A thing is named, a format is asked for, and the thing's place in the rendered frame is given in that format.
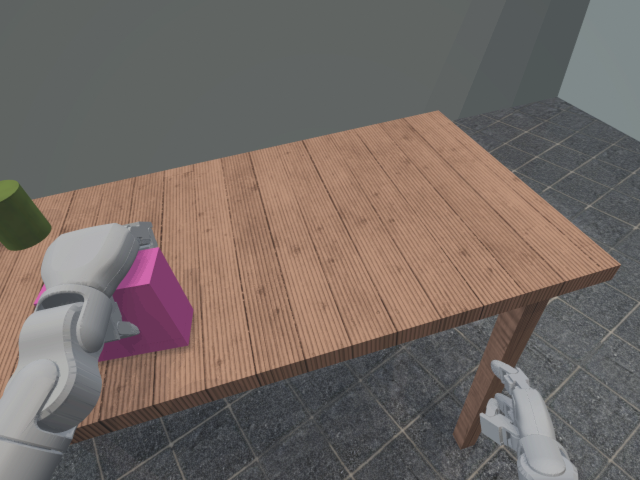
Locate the table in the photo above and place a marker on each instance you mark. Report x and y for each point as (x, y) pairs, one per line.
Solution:
(307, 254)

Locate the sponge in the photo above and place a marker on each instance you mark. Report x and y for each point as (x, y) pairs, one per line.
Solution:
(151, 298)

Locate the robot left hand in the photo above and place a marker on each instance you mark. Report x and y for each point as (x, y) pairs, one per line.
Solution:
(98, 257)

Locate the robot right forearm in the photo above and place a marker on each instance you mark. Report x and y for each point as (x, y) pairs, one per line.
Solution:
(542, 458)

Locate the robot left forearm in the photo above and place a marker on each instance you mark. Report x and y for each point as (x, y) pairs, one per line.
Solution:
(57, 382)

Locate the robot right hand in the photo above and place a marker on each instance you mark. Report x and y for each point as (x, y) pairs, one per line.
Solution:
(525, 414)

